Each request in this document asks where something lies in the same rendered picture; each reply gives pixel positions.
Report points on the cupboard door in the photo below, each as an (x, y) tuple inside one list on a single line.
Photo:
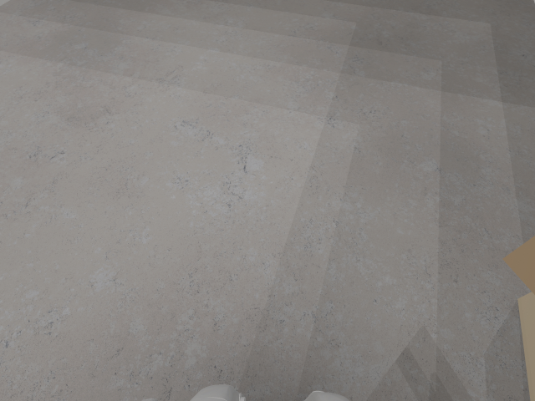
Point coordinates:
[(522, 262)]

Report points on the robot left thigh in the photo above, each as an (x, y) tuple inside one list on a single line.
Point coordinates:
[(220, 392)]

